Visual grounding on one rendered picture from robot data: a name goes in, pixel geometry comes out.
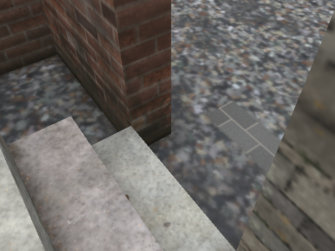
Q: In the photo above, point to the stairs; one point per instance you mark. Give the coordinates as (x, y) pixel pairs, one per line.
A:
(59, 193)

